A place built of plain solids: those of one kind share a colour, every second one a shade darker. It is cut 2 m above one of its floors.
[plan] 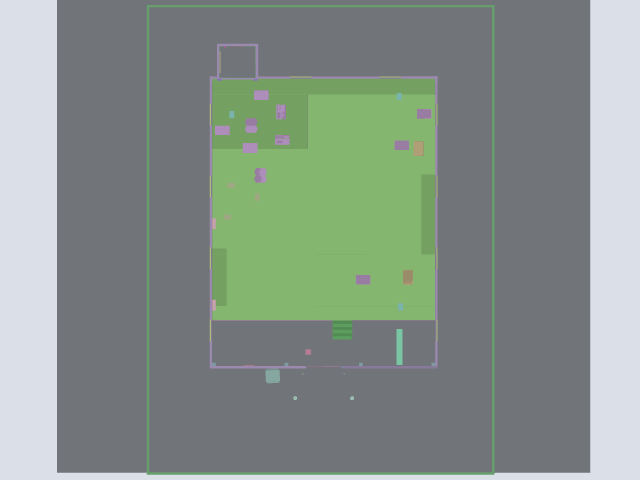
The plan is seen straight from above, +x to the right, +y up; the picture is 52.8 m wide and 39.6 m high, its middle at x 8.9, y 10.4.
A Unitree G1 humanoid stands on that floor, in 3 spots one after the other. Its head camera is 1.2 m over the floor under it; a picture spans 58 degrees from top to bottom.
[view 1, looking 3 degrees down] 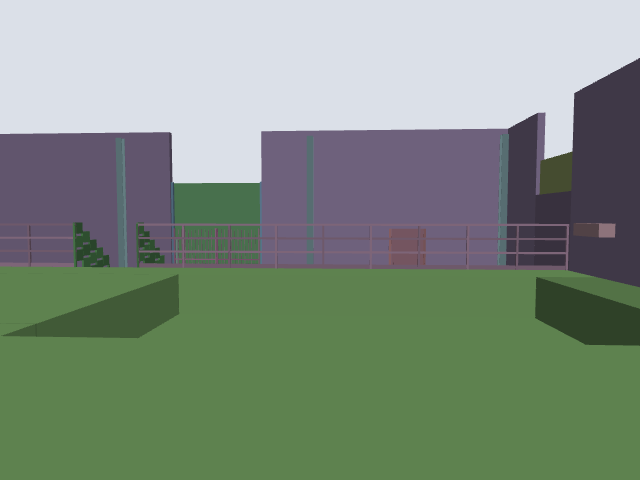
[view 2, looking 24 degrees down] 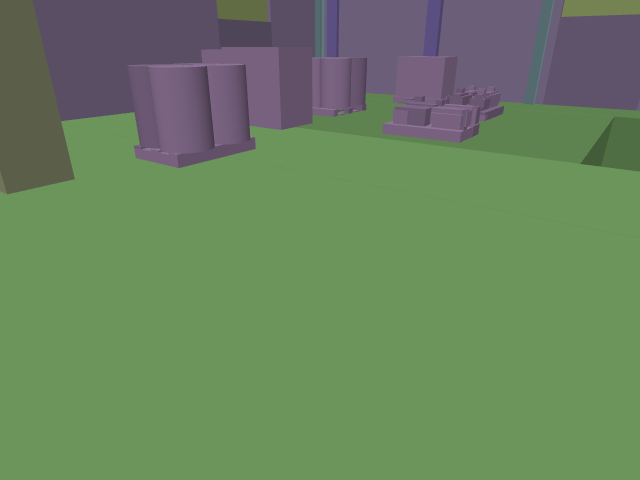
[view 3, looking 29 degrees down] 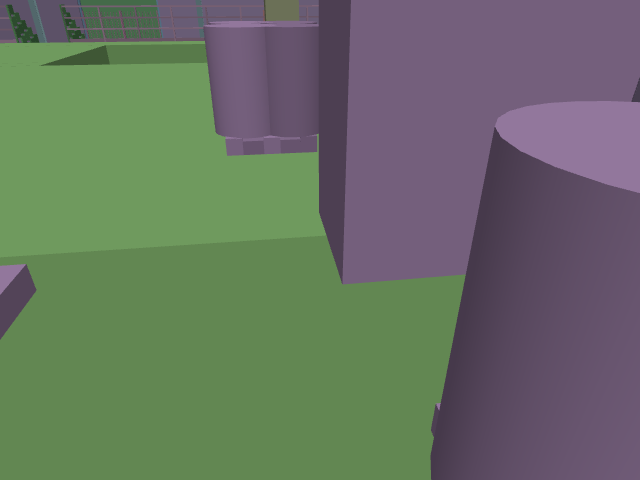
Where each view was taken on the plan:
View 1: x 5.10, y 13.85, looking -87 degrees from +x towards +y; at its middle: wall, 13.89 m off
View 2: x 8.35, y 12.30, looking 126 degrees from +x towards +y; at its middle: raised_floor_bank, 2.95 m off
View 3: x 4.10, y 20.10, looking -98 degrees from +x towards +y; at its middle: raised_floor_bank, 2.48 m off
